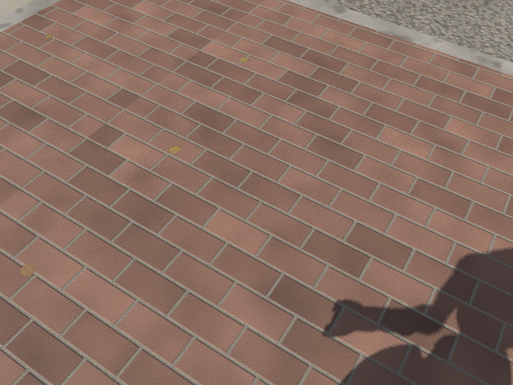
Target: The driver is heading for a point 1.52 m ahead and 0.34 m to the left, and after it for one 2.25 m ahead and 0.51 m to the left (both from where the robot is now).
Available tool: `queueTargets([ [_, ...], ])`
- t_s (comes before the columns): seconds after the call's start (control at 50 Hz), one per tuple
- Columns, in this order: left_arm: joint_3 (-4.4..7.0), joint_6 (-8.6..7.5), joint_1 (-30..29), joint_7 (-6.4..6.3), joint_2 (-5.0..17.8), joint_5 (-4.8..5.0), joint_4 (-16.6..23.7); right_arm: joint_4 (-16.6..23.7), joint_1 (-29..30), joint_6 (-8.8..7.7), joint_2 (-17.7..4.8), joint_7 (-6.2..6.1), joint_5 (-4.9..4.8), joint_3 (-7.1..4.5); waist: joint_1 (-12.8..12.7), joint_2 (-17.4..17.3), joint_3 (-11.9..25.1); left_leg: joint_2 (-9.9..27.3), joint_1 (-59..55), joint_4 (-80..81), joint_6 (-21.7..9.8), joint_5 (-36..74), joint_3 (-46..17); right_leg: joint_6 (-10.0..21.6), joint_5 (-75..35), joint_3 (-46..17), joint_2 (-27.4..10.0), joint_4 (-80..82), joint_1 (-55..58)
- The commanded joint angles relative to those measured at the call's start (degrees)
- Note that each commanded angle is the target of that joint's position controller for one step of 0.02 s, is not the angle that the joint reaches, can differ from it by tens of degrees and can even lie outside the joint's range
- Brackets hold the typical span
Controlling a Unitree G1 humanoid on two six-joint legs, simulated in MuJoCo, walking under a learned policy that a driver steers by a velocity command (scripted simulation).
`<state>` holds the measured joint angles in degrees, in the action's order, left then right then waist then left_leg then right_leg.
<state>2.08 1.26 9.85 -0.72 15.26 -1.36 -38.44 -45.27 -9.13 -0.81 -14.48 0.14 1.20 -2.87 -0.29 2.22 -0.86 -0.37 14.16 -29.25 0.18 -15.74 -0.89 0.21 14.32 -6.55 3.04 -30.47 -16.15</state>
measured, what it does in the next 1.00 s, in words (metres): steps on the spot, turning left: left foot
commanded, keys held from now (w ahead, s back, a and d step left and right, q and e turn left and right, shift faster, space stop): q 0.64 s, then no key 0.02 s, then w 0.18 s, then w+e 0.16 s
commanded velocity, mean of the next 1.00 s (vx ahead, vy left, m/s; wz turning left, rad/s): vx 0.08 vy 0.00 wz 0.32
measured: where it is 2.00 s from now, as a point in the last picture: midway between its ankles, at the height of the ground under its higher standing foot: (224, 345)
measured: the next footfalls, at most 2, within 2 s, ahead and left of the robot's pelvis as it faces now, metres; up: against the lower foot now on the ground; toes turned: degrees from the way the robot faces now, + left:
left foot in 0.56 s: +0.00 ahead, +0.15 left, +0.00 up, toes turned +18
right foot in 1.18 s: +0.24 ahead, -0.02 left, +0.00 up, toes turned +15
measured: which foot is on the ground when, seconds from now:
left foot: down 0.00-0.30, up 0.32-0.54, down 0.56-1.00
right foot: down 0.00-0.54, up 0.56-1.00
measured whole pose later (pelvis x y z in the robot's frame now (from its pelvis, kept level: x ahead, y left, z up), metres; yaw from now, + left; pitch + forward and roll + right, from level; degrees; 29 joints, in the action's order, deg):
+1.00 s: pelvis +0.03 +0.08 +0.01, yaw +22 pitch +3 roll -1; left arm 4.0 -2.8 10.6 0.5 16.8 1.3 -40.2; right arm -40.6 -16.6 -2.5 -16.3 0.1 -0.2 -2.5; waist 2.9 0.2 2.2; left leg -3.3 7.7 -18.5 -4.3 -13.2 -3.6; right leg -1.1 11.5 -0.8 -2.6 -38.1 -26.9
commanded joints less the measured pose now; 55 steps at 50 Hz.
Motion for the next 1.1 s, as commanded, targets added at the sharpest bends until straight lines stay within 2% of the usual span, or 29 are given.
queueTargets([
  [0.02,2.04,-0.14,0.16,-0.15,5.94,-0.53,3.01,4.04,4.37,-1.81,-6.59,0.48,-0.28,-0.55,-1.35,-8.79,3.03,6.9,2.05,8.05,-3.3,5.7,-8.28,0.18,-4.52,-1.64,-3.5,3.17,6.19],
  [0.06,2.36,-0.44,-0.15,-0.23,6.46,-0.19,2.84,3.84,3.39,-1.79,-8.48,0.41,-0.97,-0.86,-0.9,-7.01,1.47,5.77,2.85,6.84,-2.95,6.09,-8.22,0.76,-5.73,-0.75,-3.26,2.87,6.05],
  [0.12,3.12,-0.96,0.49,-1.07,6.99,0.14,2.77,5.19,3.69,-0.95,-10.66,-0.15,-1.79,-1.54,-0.55,-6.63,1.91,6.4,2.59,5.27,-5.26,10.61,-11.62,0.32,-6.53,1.57,-2.73,0.54,4.95],
  [0.18,3.73,-1.17,1.61,-1.56,6.41,0.47,2.95,6.55,3.81,0.11,-10.99,-0.55,-2.19,-2.05,-0.42,-6.14,2.79,6.47,3.03,3.41,-7.05,12.43,-14.74,0.1,-5.59,3.42,-2.48,-1.33,4.15],
  [0.24,4.53,-1.27,2.72,-1.65,6.76,0.61,3.48,8.22,4.31,0.88,-10.55,-0.64,-2.4,-2.38,-0.49,-4.04,3.38,4.48,6.03,0.08,-6.52,11.35,-15.0,1.33,-5.5,2.98,-4.01,-0.44,5.25],
  [0.28,5.19,-1.17,4.32,-1.74,8.11,0.51,3.75,9.28,4.41,1.17,-9.27,-0.53,-2.51,-2.29,-0.64,1.35,3.77,0.77,11.06,-6.49,-3.82,7.17,-10.51,4.56,-6.86,-1.75,-8.97,3.71,8.14],
  [0.3,5.5,-1.15,5.45,-1.83,9.37,0.31,3.82,9.63,3.97,1.35,-8.4,-0.35,-2.49,-2.15,-0.76,5.82,3.95,-1.64,14.67,-12.52,-1.93,2.72,-6.59,8.32,-10.87,-7.91,-15.15,7.02,10.18],
  [0.32,5.5,-1.37,4.25,-2.04,9.92,0.14,4.54,9.78,3.02,1.5,-8.07,-0.08,-2.25,-2.29,-0.34,10.56,4.53,-2.27,17.14,-21.05,-0.49,-11.02,-2.64,13.16,-18.04,-14.09,-22.72,9.15,10.66],
  [0.34,5.12,-1.84,4.34,-2.29,9.43,-0.05,5.37,10.27,4.02,1.74,-9.7,0.14,-2.06,-3.06,-1.45,9.28,4.55,-0.37,20.04,-32.74,0.62,-20.56,-2.66,16.99,-24.77,-17.39,-27.59,10.14,10.45],
  [0.36,4.86,-2.18,3.17,-2.46,9.3,0.06,5.77,10.3,3.69,2.19,-10.21,0.27,-2.38,-3.65,-0.68,4.62,4.12,1.08,21.2,-38.38,1.28,-20.94,-3.81,17.2,-26.85,-15.37,-27.61,9.75,9.67],
  [0.38,4.97,-2.29,0.57,-2.45,9.73,0.66,5.9,10.16,2.81,2.75,-8.94,0.33,-2.73,-3.37,0.72,2.38,3.13,2.87,21.01,-35.89,1.66,-18.08,-3.94,14.6,-24.59,-10.4,-24.96,9.52,8.74],
  [0.4,5.3,-2.25,-0.91,-2.38,10.67,1.08,5.81,10.25,3.08,3.14,-7.69,0.39,-2.71,-2.86,0.7,2.76,2.43,3.65,19.67,-32.09,2.02,-14.72,-2.43,12.51,-23.76,-5.96,-22.5,9.55,7.67],
  [0.44,5.69,-1.48,-2.05,-2.25,11.62,1.13,5.69,10.97,3.29,3.38,-6.22,1.0,-2.63,-2.16,0.1,5.12,3.2,3.36,13.22,-24.81,2.26,-11.03,1.22,10.53,-24.59,1.16,-19.01,8.7,5.07],
  [0.48,5.83,-0.91,-1.18,-2.08,11.56,1.57,5.37,11.74,2.55,3.48,-7.31,1.76,-2.91,-2.57,-0.44,7.16,5.2,2.05,8.68,-17.25,1.83,-8.19,3.7,9.89,-23.34,3.94,-18.81,6.84,5.97],
  [0.52,5.65,-0.69,-1.14,-1.8,11.01,2.82,4.93,10.87,-1.58,3.69,-7.77,1.97,-2.67,-3.31,1.47,6.02,6.67,-0.7,1.39,-5.17,0.1,0.88,6.86,7.45,-17.91,6.62,-18.42,1.92,4.78],
  [0.54,5.24,-0.82,1.63,-1.5,9.24,2.85,3.82,10.26,-3.92,3.68,-8.91,1.44,-2.32,-4.02,1.68,2.54,6.62,-1.86,-4.39,0.93,-1.53,5.63,5.04,4.35,-11.02,9.58,-16.46,-3.91,0.94],
  [0.56,4.41,-0.77,3.69,-1.2,6.15,0.83,4.23,11.31,-5.24,3.27,-15.17,0.55,-2.19,-5.62,0.41,-12.14,5.08,8.85,-12.42,5.99,-6.24,23.6,-12.62,-1.52,8.09,15.18,-10.67,-19.68,-12.7],
  [0.58,3.49,-1.04,-2.1,-1.71,4.89,-0.53,8.33,13.59,-4.9,2.05,-20.17,0.75,0.1,-5.98,1.74,-21.42,5.97,22.75,-11.04,8.93,-19.52,35.58,-34.67,-4.54,27.39,8.85,-2.52,-33.41,-25.07],
  [0.6,4.22,-1.24,-4.72,-2.09,7.86,0.77,8.29,13.56,-5.97,0.65,-17.99,1.26,1.24,-5.36,4.58,-13.82,9.22,22.94,-10.27,10.22,-22.69,31.16,-33.89,-4.33,26.42,2.15,-3.36,-40.83,-24.93],
  [0.62,4.48,-1.12,-4.43,-2.27,8.6,1.45,7.51,13.04,-3.65,-0.12,-16.15,1.09,0.73,-4.62,2.54,-11.34,6.35,19.49,-8.62,9.44,-19.47,26.66,-28.09,-3.68,21.2,1.36,-4.19,-41.63,-25.6],
  [0.64,4.86,-0.99,-3.29,-2.71,8.98,0.89,5.98,13.0,-1.22,-0.07,-14.5,0.51,-0.64,-4.32,1.16,-8.03,5.07,15.98,-7.91,8.66,-15.7,22.35,-23.84,-3.64,15.81,1.28,-5.23,-39.69,-25.76],
  [0.66,5.08,-0.75,-2.68,-3.06,9.37,0.56,5.15,13.18,1.06,0.33,-12.65,-0.09,-1.64,-3.6,0.27,-7.74,4.87,14.29,-6.95,8.19,-13.62,22.69,-21.03,-4.01,12.02,1.18,-5.92,-37.75,-24.7],
  [0.68,5.07,-0.78,-1.17,-2.65,9.07,0.58,4.38,12.87,0.67,0.66,-11.47,-0.58,-1.94,-3.04,-0.31,-8.15,6.58,12.26,-5.59,9.12,-12.94,18.62,-18.92,-4.29,8.52,2.23,-5.59,-37.46,-21.65],
  [0.72,4.53,-1.25,-0.17,-1.39,7.42,1.3,3.57,12.26,-1.89,0.6,-9.96,-1.13,-1.77,-2.47,0.51,-8.79,7.8,10.51,-6.83,12.78,-12.79,-1.36,-18.9,-4.23,2.68,3.53,-5.41,-34.49,-21.16],
  [0.76,4.07,-2.0,-2.7,-0.76,6.78,1.68,4.03,11.56,-3.79,-0.02,-9.82,-1.34,-1.47,-2.18,1.9,-9.89,5.03,11.06,-7.81,16.51,-12.96,-10.86,-21.17,-3.99,0.12,3.78,-5.51,-27.66,-22.64],
  [0.82,3.55,-3.67,-5.85,-0.15,6.26,1.69,4.31,10.04,-5.89,-0.9,-10.68,-1.48,-1.24,-2.35,3.42,-9.89,2.31,12.04,-9.58,18.12,-12.88,-8.79,-21.22,-3.49,-1.71,3.59,-5.78,-16.97,-21.77],
  [0.88,3.2,-4.76,-6.05,0.51,6.14,2.22,3.63,9.09,-6.68,-1.65,-11.85,-1.09,-1.31,-2.6,4.3,-9.79,0.92,13.1,-9.68,19.01,-13.22,-8.26,-20.15,-2.79,-2.95,4.2,-6.26,-10.86,-20.14],
  [1.0,2.3,-5.57,-7.71,1.69,5.75,2.98,4.54,6.73,-9.07,-2.72,-12.67,0.05,-1.53,-2.8,6.06,-7.98,-1.94,14.99,-10.43,20.34,-13.56,-8.03,-17.14,-0.17,-2.32,5.25,-7.0,-6.11,-19.87],
  [1.1,1.53,-5.89,-8.57,2.9,5.79,3.27,6.08,5.14,-9.9,-2.72,-13.34,0.74,-1.97,-3.21,5.9,-7.19,-2.3,15.56,-12.36,18.68,-12.61,-0.18,-11.67,2.63,-0.92,7.01,-6.16,-2.91,-16.53],
])
Velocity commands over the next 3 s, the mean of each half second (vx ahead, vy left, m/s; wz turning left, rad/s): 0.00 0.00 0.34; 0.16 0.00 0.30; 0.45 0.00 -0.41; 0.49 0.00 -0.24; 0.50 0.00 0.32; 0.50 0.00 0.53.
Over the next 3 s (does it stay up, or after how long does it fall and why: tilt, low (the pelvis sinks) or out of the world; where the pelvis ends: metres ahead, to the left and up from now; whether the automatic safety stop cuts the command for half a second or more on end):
stays up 1.08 0.21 0.01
